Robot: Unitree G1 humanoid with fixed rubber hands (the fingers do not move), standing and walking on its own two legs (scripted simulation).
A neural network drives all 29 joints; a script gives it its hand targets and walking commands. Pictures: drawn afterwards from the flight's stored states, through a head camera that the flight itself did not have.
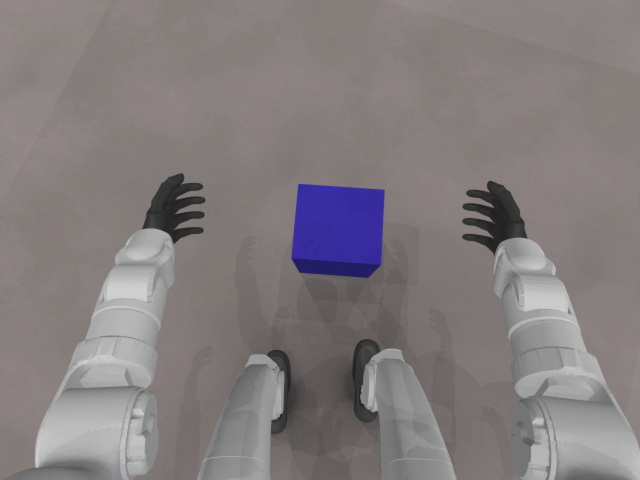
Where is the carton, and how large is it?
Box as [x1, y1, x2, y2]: [291, 184, 384, 277]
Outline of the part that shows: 298,184 291,258 299,272 367,277 380,265 384,190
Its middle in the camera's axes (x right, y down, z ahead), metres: +0.05 -0.01 +0.97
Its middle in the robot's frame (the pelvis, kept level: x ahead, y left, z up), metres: +0.49 -0.03 -0.56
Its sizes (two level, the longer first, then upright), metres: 0.193 0.169 0.261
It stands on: the floor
